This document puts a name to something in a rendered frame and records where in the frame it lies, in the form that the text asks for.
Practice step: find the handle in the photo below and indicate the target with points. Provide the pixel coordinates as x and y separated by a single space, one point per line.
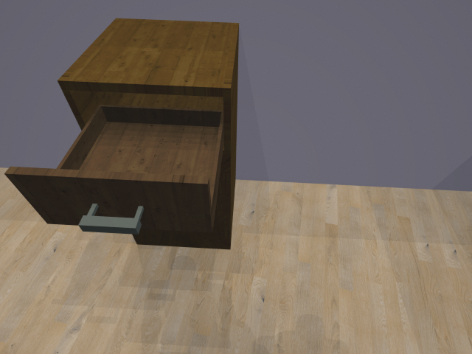
91 223

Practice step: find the cabinet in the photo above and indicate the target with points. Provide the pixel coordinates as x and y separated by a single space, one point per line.
168 64

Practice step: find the drawer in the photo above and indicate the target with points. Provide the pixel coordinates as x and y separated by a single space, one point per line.
167 160

